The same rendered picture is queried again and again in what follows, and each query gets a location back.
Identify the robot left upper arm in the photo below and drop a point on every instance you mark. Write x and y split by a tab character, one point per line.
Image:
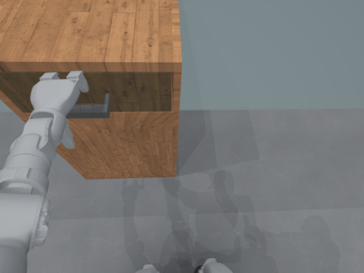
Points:
24	223

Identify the cabinet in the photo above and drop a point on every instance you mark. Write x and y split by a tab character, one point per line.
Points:
102	36

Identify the robot left hand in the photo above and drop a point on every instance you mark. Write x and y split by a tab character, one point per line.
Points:
60	95

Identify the robot right shin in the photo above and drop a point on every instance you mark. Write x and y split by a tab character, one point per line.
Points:
211	260

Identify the robot left shin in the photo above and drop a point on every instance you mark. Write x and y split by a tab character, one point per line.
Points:
148	266

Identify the left robot forearm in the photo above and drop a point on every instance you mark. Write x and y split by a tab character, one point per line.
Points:
29	162

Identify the drawer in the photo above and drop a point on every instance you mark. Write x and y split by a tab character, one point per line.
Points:
129	91

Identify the robot shin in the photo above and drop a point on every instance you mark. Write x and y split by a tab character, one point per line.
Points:
211	260
148	266

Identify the handle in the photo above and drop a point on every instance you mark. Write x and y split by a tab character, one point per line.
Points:
91	110

